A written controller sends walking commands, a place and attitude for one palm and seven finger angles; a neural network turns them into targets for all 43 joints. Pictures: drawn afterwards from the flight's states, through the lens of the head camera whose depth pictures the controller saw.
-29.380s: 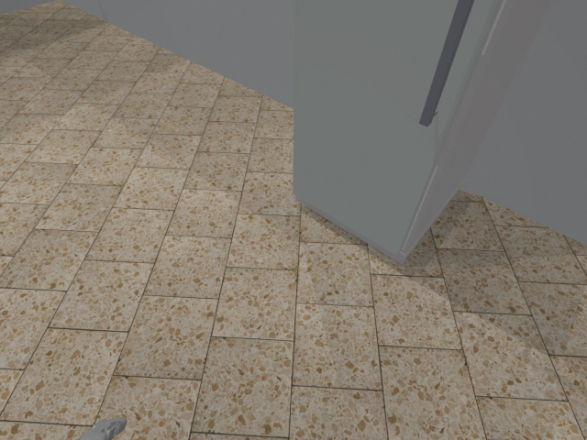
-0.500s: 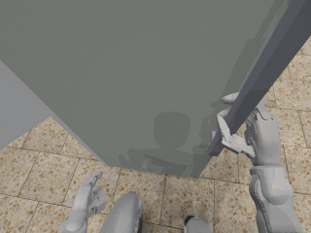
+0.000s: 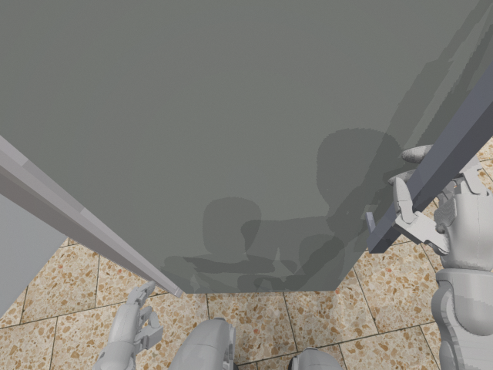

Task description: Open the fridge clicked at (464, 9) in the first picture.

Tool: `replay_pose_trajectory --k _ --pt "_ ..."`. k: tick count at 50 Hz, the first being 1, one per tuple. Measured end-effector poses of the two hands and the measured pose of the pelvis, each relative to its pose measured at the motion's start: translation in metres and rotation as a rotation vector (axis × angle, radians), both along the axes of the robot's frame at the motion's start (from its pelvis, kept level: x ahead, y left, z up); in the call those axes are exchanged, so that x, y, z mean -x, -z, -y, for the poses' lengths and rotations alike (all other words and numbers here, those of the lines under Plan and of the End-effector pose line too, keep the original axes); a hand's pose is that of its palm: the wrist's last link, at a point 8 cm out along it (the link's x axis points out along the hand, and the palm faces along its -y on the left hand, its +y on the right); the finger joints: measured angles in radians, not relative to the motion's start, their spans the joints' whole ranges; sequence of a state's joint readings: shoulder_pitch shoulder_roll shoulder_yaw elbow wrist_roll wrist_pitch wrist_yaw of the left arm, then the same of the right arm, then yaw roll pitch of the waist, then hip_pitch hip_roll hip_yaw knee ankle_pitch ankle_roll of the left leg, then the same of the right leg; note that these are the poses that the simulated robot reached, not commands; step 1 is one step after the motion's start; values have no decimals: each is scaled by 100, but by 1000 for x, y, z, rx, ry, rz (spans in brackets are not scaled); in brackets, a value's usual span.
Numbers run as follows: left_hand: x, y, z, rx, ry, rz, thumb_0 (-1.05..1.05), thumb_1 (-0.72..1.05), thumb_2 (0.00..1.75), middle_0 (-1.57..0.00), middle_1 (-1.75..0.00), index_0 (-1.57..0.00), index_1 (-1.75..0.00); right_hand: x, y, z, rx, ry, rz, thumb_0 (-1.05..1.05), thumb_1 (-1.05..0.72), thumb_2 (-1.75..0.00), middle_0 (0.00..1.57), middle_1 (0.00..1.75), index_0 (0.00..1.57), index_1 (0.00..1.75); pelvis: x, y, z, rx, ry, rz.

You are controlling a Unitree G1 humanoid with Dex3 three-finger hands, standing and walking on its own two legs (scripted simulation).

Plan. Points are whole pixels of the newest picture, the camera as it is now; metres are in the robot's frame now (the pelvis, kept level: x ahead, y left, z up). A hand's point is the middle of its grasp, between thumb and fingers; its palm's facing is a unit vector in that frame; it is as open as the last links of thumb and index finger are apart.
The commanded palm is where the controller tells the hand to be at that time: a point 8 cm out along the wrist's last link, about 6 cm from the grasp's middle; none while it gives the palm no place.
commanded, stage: walk backward, drawing the door open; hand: right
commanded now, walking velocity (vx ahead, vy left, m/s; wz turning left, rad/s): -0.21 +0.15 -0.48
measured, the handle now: (421, 163) +0.35 -0.18 +0.16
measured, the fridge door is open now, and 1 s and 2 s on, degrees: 64 72 70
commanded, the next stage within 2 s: stop walking and hold the door back in 0.20 s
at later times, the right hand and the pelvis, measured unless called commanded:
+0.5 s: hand (404, 284) +0.21 -0.15 +0.14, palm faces +0.53 +0.79 -0.30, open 6.4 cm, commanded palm +0.19 -0.19 +0.14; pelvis -0.03 +0.15 +0.01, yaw -14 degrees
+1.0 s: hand (407, 259) +0.23 -0.15 +0.15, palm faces +0.38 +0.91 -0.18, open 5.8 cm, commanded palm +0.20 -0.18 +0.14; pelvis -0.12 +0.13 +0.02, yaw -14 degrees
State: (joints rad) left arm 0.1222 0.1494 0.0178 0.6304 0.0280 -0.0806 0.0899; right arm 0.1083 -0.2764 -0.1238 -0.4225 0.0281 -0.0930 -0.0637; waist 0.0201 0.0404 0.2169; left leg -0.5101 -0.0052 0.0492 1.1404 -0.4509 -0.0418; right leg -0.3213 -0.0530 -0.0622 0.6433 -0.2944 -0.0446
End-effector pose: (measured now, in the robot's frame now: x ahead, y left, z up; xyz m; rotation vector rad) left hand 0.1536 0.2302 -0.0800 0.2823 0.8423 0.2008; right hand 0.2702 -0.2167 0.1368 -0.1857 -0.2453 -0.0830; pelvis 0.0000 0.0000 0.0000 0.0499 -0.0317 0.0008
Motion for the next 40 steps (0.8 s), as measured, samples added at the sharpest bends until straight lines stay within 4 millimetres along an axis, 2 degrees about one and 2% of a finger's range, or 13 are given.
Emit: replay_pose_trajectory --k 3,7,11,14,16,20,25,29,33,36,40 --pt "-1 -10 -2 32 68 -20 1 90 90 -20 -30 -20 -30 15 -4 -4 6 59 -52 0 -64 -80 46 140 28 138 5 -14 -21 -37 36 -13" --pt "-8 -12 -14 79 127 -1 1 90 90 -21 -30 -21 -30 35 -8 -10 19 156 -96 0 -65 -79 46 140 29 138 7 -20 -50 -50 63 -22" --pt "-21 -5 -37 132 174 53 1 90 90 -21 -30 -21 -30 55 -9 -20 55 285 -111 -2 -64 -80 46 140 27 136 7 -12 -87 -34 98 -24" --pt "-33 10 -63 159 208 97 1 90 90 -21 -30 -21 -30 72 -9 -26 107 398 -95 -5 -59 -80 46 140 27 133 8 5 -117 10 112 -23" --pt "-37 15 -82 140 211 89 1 90 90 -21 -30 -21 -30 83 -10 -30 117 453 -110 -7 -58 -80 46 140 28 133 13 4 -126 6 134 -19" --pt "-35 12 -116 78 211 47 1 90 90 -21 -30 -21 -30 100 -11 -36 113 500 -130 -7 -57 -79 46 140 31 135 18 -5 -139 54 171 -20" --pt "-30 2 -140 7 247 21 1 91 90 -20 -30 -20 -30 104 -11 -36 99 504 -111 -7 -55 -80 46 140 37 137 33 -10 -152 74 238 -11" --pt "-21 -8 -143 -27 277 32 1 91 90 -20 -30 -20 -30 98 -12 -36 45 486 -77 -4 -57 -81 46 140 41 139 52 -10 -155 74 259 -16" --pt "-4 -17 -135 -50 300 39 1 91 90 -20 -30 -20 -30 90 -12 -34 -8 442 -38 -1 -60 -82 46 140 43 139 76 -8 -150 66 273 -29" --pt "16 -18 -123 -56 293 52 1 91 90 -20 -30 -20 -30 86 -11 -30 -26 387 -10 1 -61 -81 46 140 43 139 95 -2 -139 56 273 -27" --pt "55 -14 -100 -2 261 23 1 91 90 -20 -30 -20 -30 83 -13 -28 -31 354 -39 2 -62 -79 46 140 42 140 111 -10 -128 15 260 -8"
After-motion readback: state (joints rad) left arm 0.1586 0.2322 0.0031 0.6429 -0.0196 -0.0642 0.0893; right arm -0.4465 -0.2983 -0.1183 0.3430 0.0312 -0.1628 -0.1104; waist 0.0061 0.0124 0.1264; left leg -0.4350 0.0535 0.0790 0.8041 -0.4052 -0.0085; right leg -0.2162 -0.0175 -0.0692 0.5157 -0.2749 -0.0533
